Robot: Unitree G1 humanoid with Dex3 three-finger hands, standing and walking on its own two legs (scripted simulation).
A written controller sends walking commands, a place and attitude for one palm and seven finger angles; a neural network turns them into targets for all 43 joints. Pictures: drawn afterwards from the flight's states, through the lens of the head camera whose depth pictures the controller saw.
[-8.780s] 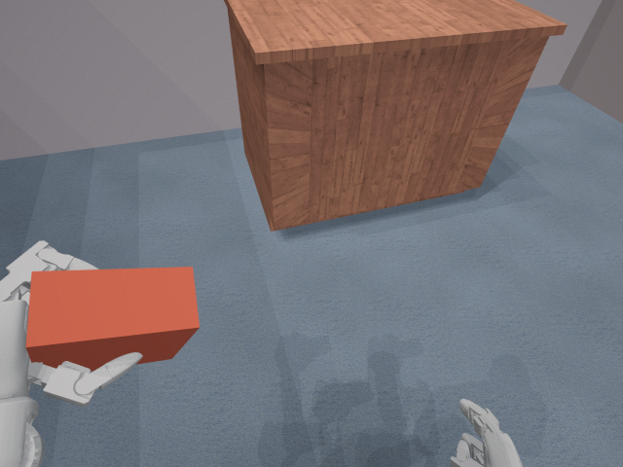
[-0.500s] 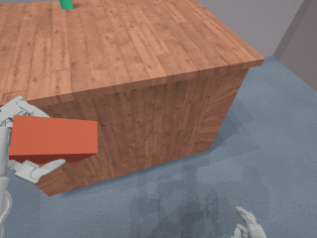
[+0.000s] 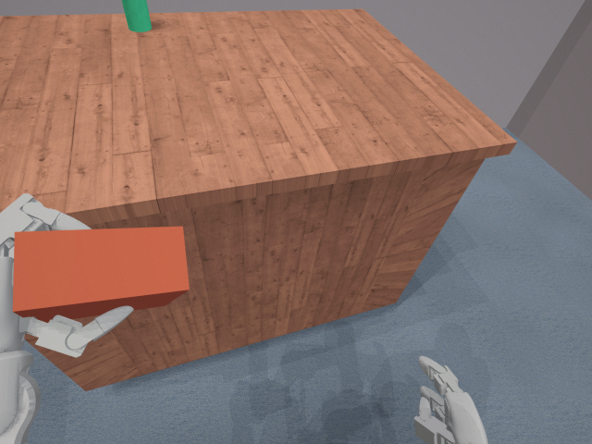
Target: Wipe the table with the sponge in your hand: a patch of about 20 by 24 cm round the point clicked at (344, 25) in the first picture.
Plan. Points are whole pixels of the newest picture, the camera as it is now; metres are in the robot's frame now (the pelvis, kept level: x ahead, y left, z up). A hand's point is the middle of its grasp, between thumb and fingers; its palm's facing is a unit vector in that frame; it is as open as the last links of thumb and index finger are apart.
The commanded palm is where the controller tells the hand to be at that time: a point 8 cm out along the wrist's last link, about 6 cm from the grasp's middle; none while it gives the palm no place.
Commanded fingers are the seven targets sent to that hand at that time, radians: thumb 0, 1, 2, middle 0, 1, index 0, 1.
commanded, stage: shuffle to correct the standing spot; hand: left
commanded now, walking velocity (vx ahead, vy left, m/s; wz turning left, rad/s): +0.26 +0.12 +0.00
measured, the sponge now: (130, 274) +0.24 +0.21 +0.15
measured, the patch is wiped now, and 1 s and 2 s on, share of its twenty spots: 0.00 0.00 0.00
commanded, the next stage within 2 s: come to a stop and stand still in 1.12 s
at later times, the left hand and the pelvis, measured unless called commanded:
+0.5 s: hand (87, 212) +0.30 +0.28 +0.16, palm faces +0.39 -0.85 -0.37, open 10.4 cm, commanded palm +0.23 +0.32 +0.18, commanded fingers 0.00 0.10 1.30 -1.20 -1.60 -1.20 -1.60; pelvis +0.07 +0.04 -0.02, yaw -1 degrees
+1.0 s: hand (100, 178) +0.35 +0.29 +0.17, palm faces +0.42 -0.85 -0.32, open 10.4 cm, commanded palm +0.29 +0.33 +0.18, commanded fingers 0.00 0.10 1.30 -1.20 -1.60 -1.20 -1.60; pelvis +0.14 +0.05 -0.01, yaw +2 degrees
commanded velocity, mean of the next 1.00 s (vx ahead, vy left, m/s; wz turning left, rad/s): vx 0.20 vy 0.09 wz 0.00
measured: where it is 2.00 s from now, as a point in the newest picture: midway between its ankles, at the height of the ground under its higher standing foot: outside the picture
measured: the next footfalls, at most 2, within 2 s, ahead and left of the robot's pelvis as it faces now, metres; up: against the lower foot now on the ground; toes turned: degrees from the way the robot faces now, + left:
left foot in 0.38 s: +0.11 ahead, +0.10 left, +0.00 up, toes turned +0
right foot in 0.78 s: +0.24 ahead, +0.00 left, +0.00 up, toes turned -3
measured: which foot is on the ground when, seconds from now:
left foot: down 0.00-0.30, up 0.32-0.36, down 0.38-0.78, up 0.80-1.00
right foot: down 0.00-0.38, up 0.40-0.76, down 0.78-1.00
